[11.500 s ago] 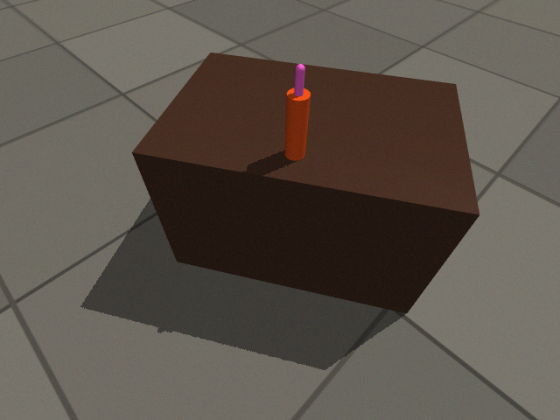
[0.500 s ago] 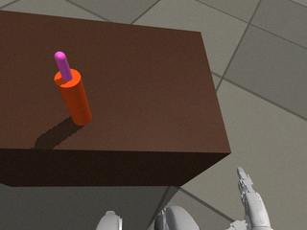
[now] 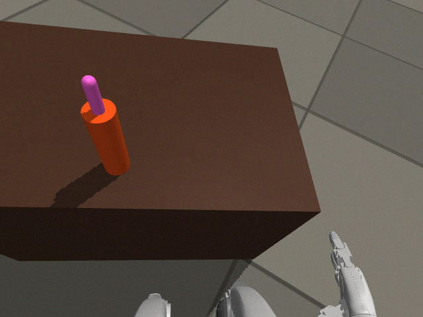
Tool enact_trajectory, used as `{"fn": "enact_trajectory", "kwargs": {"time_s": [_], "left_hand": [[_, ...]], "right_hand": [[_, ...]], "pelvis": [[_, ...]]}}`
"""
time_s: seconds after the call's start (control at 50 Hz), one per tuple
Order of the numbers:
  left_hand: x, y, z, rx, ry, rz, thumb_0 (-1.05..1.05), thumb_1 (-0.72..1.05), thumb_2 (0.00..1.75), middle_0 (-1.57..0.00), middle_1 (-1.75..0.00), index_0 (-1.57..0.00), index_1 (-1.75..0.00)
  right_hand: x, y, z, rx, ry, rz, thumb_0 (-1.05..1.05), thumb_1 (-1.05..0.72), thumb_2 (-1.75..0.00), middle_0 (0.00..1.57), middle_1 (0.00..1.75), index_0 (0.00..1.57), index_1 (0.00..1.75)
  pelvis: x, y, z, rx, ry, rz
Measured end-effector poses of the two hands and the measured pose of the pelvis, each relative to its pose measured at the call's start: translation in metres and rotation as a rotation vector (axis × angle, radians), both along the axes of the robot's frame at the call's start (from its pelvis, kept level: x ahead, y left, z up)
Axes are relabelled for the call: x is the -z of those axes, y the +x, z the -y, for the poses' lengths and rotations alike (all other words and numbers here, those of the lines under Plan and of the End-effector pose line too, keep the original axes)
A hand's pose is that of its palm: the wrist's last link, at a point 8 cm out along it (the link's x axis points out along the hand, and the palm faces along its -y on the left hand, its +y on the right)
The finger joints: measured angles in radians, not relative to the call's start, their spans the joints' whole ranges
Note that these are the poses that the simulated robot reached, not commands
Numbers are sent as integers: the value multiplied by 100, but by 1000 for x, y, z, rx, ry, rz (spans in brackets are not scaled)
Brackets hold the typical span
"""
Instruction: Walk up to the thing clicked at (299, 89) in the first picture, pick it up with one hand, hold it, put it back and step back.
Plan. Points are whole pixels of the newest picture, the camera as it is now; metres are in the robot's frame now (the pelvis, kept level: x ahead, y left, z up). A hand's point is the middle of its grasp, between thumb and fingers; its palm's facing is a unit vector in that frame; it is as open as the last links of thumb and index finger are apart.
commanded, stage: go down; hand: left
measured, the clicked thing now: (105, 130) +0.46 +0.19 +0.03
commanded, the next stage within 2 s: none
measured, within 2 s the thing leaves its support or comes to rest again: neither
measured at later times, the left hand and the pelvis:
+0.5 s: hand out of the picture +0.38 +0.37 +0.08, palm faces +0.18 -0.98 +0.03, open 17.5 cm; pelvis +0.01 +0.00 +0.00, yaw +0 degrees
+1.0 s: hand out of the picture +0.39 +0.37 +0.08, palm faces +0.18 -0.98 +0.02, open 17.7 cm; pelvis +0.00 +0.00 +0.00, yaw +0 degrees
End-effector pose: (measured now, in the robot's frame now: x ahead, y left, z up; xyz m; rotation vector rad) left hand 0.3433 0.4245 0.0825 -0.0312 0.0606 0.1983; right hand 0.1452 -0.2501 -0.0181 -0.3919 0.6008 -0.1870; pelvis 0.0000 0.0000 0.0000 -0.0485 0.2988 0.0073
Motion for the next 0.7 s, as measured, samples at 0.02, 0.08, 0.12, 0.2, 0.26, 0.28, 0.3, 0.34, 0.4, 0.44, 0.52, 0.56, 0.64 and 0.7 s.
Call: {"fn": "enact_trajectory", "kwargs": {"time_s": [0.02, 0.08, 0.12, 0.2, 0.26, 0.28, 0.3, 0.34, 0.4, 0.44, 0.52, 0.56, 0.64, 0.7], "left_hand": [[1, 0, 0, -1, -1, 1, -1, -57, 6, -5, -6, -5, -6], [4, 2, -1, -1, 0, 4, -1, -57, 6, -5, -6, -5, -6], [5, 3, -1, 0, 3, 7, -1, -57, 6, -5, -6, -5, -6], [1, 9, 0, 10, 3, 15, -1, -57, 6, -5, -6, -5, -6], [-1, 11, 1, 16, 7, 10, -1, -57, 6, -5, -6, -5, -5], [-2, 11, 1, 19, 9, 8, -1, -56, 6, -5, -6, -5, -5], [-3, 11, 2, 20, 9, 7, -1, -56, 6, -5, -6, -5, -5], [-4, 11, 3, 22, 7, 4, -1, -56, 6, -5, -6, -5, -5], [-4, 11, 4, 20, 3, -1, -1, -55, 6, -5, -6, -5, -5], [-3, 10, 4, 18, 1, -2, -1, -55, 6, -5, -6, -5, -6], [2, 8, 4, 13, -4, -4, -1, -56, 6, -5, -6, -5, -6], [5, 6, 4, 11, -4, -4, -1, -56, 6, -5, -6, -5, -6], [7, 4, 2, 3, -6, 6, -1, -57, 6, -5, -6, -5, -6], [6, 6, 1, 2, -4, 12, -1, -57, 6, -5, -6, -5, -6]], "right_hand": [[0, 0, 0, -2, 0, -3, -1, 51, -6, 6, 5, 6, 5], [2, -1, 0, -9, -4, -19, -1, 51, -6, 6, 5, 6, 5], [3, -3, 1, -9, -8, -29, -1, 51, -6, 6, 5, 6, 5], [4, -4, 2, 0, -14, -43, -1, 51, -6, 6, 5, 6, 5], [5, -3, 3, 6, -11, -45, -1, 50, -6, 6, 5, 6, 5], [4, -2, 2, 7, -8, -42, -1, 50, -6, 6, 5, 6, 5], [4, -1, 2, 8, -5, -38, -1, 50, -6, 6, 5, 6, 5], [3, 0, 0, 6, 3, -28, -1, 50, -6, 6, 5, 6, 5], [3, 3, -1, 3, 11, -21, -1, 50, -6, 6, 5, 6, 5], [4, 3, 0, 3, 13, -22, -1, 50, -6, 6, 5, 6, 5], [5, 3, 1, 0, 10, -29, -1, 50, -6, 6, 5, 6, 5], [5, 3, 2, -3, 8, -35, -1, 50, -6, 6, 5, 6, 5], [5, 3, 4, -7, -4, -41, -1, 50, -6, 6, 5, 6, 5], [4, 4, 6, -8, -15, -39, -1, 50, -6, 6, 5, 6, 5]], "pelvis": [[0, 0, 0, -1, 0, -2], [1, -1, 1, -4, 0, -7], [2, -1, 2, -5, -1, -10], [1, 1, 2, -4, -3, -13], [0, 3, 1, -1, -4, -15], [0, 4, 1, 1, -4, -14], [-1, 4, 1, 1, -3, -13], [-1, 6, 1, 2, -2, -10], [-2, 7, 1, 3, 0, -11], [-1, 8, 1, 3, 1, -12], [0, 7, 2, 2, 3, -15], [0, 7, 3, 1, 3, -16], [1, 6, 4, -2, 3, -16], [1, 6, 5, -4, 1, -19]]}}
